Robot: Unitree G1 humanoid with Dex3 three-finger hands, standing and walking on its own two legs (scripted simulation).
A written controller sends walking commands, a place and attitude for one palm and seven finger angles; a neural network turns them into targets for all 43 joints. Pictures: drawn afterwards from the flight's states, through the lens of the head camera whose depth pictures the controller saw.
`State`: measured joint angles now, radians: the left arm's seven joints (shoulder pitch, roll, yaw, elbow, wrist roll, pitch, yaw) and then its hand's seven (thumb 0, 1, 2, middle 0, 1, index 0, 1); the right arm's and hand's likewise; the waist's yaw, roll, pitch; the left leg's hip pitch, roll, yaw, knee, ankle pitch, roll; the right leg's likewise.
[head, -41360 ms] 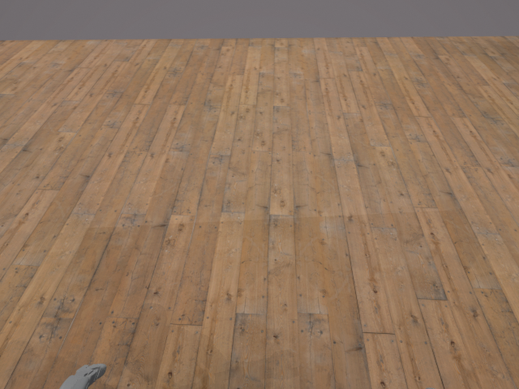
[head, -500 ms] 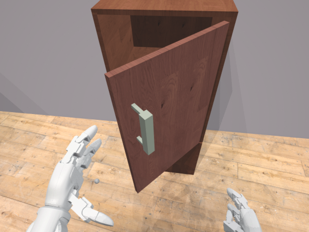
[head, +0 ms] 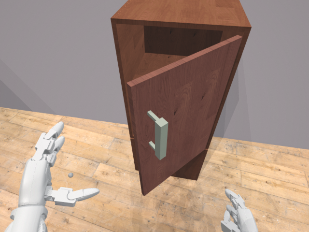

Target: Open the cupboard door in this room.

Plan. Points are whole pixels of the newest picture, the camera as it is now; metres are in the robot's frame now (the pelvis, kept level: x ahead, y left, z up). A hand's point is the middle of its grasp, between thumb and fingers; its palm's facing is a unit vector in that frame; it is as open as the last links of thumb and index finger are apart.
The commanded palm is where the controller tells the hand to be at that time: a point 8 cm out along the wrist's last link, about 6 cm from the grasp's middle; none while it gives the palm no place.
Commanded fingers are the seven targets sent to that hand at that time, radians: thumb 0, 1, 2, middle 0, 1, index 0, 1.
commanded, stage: draw the hand back to the body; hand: left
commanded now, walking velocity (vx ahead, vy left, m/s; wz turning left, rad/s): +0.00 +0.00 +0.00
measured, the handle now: (156, 135) +0.35 +0.04 +0.07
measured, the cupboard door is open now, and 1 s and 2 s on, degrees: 48 48 48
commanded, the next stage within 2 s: step back with the hand held close in 0.84 s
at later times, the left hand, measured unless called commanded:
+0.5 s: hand (35, 150) +0.22 +0.27 +0.16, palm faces +0.46 -0.78 -0.42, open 8.7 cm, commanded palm +0.17 +0.30 +0.18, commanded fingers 0.00 0.90 0.90 -0.20 -0.30 -0.20 -0.30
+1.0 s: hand (40, 152) +0.21 +0.25 +0.17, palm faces +0.46 -0.79 -0.41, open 7.4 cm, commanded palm +0.16 +0.29 +0.19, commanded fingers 0.00 0.90 0.90 -0.20 -0.30 -0.20 -0.30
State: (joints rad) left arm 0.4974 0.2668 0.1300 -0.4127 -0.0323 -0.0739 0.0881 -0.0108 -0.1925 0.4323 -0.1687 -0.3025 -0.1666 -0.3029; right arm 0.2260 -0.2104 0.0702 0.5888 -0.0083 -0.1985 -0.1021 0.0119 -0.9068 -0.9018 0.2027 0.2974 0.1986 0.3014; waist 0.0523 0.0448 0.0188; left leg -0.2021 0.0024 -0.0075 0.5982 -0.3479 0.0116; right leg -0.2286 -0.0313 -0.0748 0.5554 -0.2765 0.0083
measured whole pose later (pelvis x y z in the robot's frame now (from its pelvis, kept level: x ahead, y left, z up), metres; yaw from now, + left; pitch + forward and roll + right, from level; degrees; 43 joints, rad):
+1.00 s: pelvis +0.01 -0.01 +0.01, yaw -1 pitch -5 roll -1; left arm 0.43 0.33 0.34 -0.36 -0.03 -0.09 0.11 0.01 0.89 0.90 -0.21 -0.30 -0.21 -0.30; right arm 0.18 -0.22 0.02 0.66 -0.01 -0.11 -0.08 0.01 -0.91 -0.90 0.20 0.30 0.20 0.30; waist 0.07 0.07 0.04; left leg -0.03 0.02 0.00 0.38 -0.26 0.00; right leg -0.07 -0.01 -0.07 0.36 -0.20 0.00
